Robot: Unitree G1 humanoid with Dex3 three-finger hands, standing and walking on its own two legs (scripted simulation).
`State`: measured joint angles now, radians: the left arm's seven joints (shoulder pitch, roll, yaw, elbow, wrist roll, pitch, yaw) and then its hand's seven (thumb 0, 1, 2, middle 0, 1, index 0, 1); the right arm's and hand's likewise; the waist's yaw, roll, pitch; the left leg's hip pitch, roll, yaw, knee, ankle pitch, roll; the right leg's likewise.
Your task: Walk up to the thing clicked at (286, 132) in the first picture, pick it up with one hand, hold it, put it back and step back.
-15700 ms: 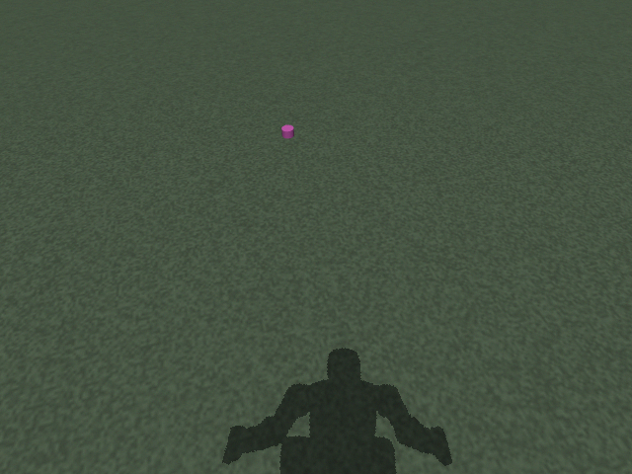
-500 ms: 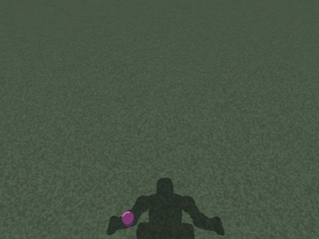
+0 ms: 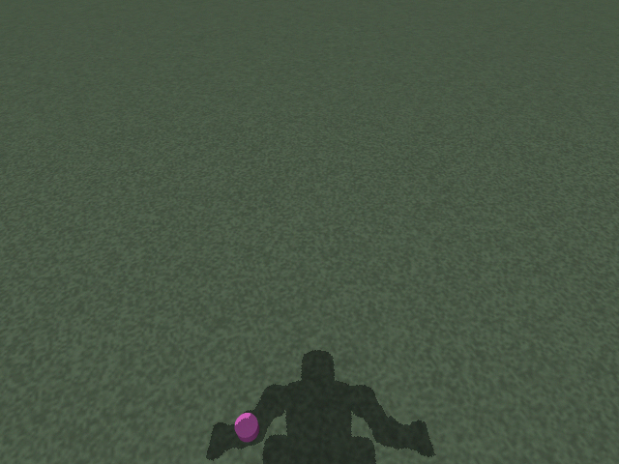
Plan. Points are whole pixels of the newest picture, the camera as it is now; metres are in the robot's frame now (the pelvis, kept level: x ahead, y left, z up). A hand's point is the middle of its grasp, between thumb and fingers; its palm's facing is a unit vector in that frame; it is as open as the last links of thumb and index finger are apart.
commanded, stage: walk up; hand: left
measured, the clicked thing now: (247, 427) +0.40 +0.22 -0.76
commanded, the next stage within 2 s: none
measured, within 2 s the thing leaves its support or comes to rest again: neither
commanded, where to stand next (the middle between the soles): +0.03 +0.01 m, yaw +2 degrees
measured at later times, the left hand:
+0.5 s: hand out of the picture +0.06 +0.22 -0.15, palm faces +0.02 -0.87 -0.48, open 7.4 cm
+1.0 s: hand out of the picture -0.06 +0.36 -0.18, palm faces +0.13 -0.90 -0.42, open 7.4 cm
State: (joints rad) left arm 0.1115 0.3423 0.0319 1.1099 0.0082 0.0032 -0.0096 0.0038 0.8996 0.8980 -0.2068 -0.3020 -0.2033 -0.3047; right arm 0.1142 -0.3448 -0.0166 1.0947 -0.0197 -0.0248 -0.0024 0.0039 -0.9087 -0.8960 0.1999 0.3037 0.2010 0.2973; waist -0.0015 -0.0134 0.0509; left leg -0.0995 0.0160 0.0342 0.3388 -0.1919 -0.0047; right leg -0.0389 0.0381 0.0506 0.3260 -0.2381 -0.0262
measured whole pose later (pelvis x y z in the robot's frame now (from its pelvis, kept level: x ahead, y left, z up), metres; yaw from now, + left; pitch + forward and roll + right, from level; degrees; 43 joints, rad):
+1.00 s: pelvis -0.05 +0.04 -0.02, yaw +8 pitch -3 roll -1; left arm 0.29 0.52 0.12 0.95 0.04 0.04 -0.02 0.01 0.90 0.90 -0.21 -0.30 -0.20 -0.30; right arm 0.37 -0.37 -0.06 0.89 -0.02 -0.04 0.01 0.00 -0.90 -0.90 0.21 0.30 0.21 0.30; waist 0.01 -0.10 0.05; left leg -0.23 0.01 -0.02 0.65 -0.37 -0.01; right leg -0.57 0.04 0.12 1.23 -0.29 -0.01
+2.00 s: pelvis -0.11 +0.01 -0.03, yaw +2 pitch -5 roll +0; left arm 0.24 0.49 0.13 0.93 0.04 0.08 -0.05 0.01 0.90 0.90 -0.21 -0.30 -0.20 -0.30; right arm 0.36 -0.38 -0.06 0.98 -0.04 -0.05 -0.02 0.01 -0.90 -0.90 0.21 0.30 0.21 0.30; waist 0.01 -0.12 0.08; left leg -0.29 0.07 0.01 0.72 -0.39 -0.01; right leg -0.59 0.08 0.17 1.26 -0.34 0.00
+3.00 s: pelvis -0.06 -0.05 +0.00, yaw -4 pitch -4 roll +0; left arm 0.05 0.35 0.01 1.08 0.00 -0.02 0.00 0.00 0.90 0.90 -0.21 -0.30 -0.20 -0.30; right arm 0.06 -0.35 -0.02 1.07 -0.01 -0.02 0.01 0.00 -0.91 -0.90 0.20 0.30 0.20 0.30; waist 0.00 -0.03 0.07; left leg -0.12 -0.02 0.00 0.37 -0.18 0.02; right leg -0.09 0.00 -0.03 0.34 -0.19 0.00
